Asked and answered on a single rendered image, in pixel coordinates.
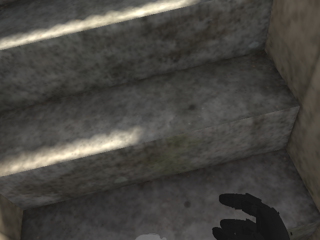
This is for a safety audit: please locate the right robot hand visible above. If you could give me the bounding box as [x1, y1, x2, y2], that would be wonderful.
[212, 193, 293, 240]

